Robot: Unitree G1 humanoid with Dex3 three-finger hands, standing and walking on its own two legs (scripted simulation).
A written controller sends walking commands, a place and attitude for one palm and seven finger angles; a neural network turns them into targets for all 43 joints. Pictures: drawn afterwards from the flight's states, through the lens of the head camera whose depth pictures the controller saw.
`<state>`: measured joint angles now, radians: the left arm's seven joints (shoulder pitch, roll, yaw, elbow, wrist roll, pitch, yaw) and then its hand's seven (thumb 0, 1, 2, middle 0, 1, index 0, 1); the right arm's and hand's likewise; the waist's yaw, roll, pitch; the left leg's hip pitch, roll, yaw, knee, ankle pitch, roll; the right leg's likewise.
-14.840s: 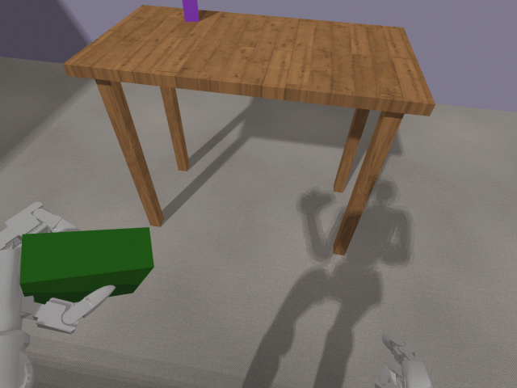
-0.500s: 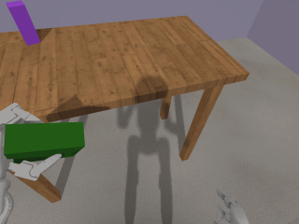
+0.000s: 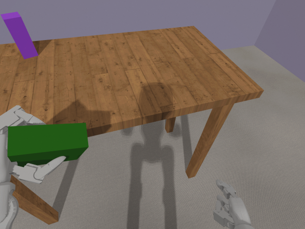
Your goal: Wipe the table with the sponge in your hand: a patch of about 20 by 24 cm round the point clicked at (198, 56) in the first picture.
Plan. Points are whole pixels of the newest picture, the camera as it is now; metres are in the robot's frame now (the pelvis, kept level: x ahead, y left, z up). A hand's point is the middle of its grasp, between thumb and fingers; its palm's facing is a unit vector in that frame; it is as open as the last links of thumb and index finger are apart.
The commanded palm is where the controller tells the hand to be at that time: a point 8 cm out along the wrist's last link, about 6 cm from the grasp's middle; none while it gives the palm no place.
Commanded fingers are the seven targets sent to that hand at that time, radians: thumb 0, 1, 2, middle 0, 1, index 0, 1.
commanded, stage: shuffle to correct the standing spot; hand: left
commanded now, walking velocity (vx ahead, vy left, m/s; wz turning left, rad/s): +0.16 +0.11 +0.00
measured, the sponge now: (60, 145) +0.24 +0.22 +0.15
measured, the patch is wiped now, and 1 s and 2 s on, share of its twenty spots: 0.00 0.00 0.00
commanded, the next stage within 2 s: come to a stop and stand still in 0.56 s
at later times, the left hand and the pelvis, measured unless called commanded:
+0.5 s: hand (52, 123) +0.27 +0.24 +0.18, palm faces +0.36 -0.83 -0.43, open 9.3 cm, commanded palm +0.22 +0.28 +0.18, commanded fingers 0.00 0.10 1.30 -1.20 -1.60 -1.20 -1.60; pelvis +0.05 +0.01 -0.01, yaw -1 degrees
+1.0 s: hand (29, 101) +0.32 +0.31 +0.18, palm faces +0.38 -0.84 -0.38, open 9.3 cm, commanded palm +0.27 +0.35 +0.18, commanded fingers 0.00 0.10 1.30 -1.20 -1.60 -1.20 -1.60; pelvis +0.10 +0.07 +0.00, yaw -3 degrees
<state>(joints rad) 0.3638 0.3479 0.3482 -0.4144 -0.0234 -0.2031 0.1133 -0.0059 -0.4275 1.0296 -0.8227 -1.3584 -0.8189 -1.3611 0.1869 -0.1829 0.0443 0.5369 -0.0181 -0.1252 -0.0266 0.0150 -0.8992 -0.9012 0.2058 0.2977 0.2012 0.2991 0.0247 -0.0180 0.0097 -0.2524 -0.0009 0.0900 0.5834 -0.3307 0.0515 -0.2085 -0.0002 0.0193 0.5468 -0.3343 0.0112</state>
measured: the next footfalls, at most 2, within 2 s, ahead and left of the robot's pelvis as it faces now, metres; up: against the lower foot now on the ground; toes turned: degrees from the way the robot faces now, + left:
left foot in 0.66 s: +0.19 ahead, +0.19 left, +0.00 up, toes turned -1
right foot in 0.84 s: +0.12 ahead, -0.04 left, +0.00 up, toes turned -4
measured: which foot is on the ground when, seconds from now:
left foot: down 0.00-0.36, up 0.38-0.64, down 0.66-1.00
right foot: down 0.00-0.66, up 0.68-0.82, down 0.84-1.00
